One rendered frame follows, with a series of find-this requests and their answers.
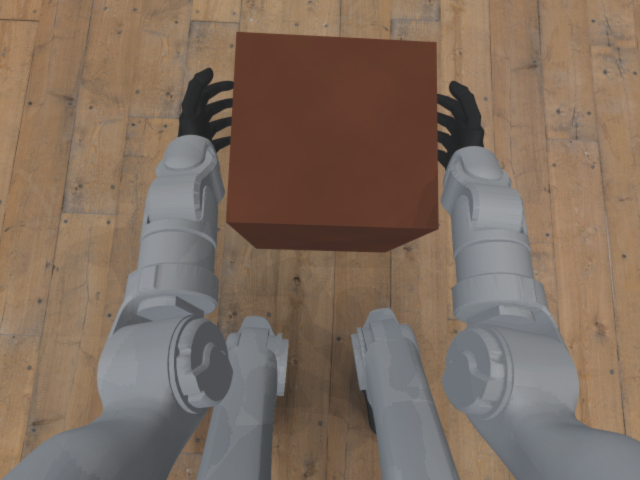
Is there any carton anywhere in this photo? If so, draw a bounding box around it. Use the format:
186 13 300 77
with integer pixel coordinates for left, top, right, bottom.
226 32 439 253

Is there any robot left shin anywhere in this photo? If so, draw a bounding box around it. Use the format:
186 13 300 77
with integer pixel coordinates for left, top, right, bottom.
226 316 276 351

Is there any robot left thigh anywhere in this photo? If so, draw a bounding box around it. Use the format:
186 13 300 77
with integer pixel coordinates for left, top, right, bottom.
196 327 289 480

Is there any right robot upper arm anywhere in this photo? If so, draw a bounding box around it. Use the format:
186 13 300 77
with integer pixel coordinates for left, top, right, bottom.
442 324 640 480

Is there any right robot forearm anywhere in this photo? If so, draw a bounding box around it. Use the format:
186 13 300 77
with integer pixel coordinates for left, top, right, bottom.
441 146 578 374

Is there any left robot upper arm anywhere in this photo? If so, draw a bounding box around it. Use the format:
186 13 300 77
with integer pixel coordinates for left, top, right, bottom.
1 315 233 480

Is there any robot right hand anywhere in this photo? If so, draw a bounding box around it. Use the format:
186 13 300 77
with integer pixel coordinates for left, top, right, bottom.
437 81 484 171

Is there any left robot forearm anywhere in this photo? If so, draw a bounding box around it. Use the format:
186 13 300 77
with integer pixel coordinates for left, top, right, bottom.
97 135 225 396

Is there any robot left hand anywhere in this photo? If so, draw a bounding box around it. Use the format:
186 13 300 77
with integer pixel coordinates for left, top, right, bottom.
178 68 234 153

